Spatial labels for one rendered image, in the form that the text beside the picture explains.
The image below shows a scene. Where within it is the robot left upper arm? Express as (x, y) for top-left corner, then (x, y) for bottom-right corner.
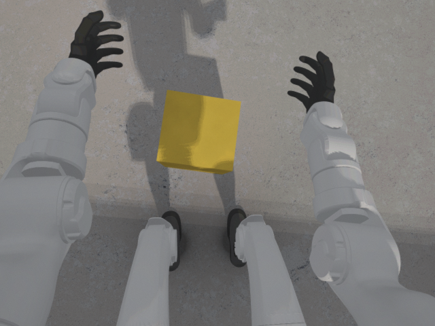
(0, 175), (92, 326)

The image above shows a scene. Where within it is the left robot forearm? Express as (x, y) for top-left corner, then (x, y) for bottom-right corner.
(0, 58), (97, 183)

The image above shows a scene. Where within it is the robot left shin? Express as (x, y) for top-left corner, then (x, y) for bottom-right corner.
(138, 217), (172, 242)

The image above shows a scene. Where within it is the carton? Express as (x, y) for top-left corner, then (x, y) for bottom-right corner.
(156, 90), (241, 175)

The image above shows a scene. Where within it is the right robot forearm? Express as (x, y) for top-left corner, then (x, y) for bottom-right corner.
(300, 101), (400, 273)

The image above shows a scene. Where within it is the robot right upper arm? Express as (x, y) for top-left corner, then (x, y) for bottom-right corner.
(309, 221), (435, 326)

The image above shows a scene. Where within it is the robot right hand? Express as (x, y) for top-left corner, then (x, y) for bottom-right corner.
(288, 51), (336, 112)

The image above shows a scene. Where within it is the robot left hand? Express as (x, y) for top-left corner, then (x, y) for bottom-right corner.
(69, 10), (124, 79)

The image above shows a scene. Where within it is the left robot thigh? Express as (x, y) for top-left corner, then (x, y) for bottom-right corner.
(116, 225), (177, 326)

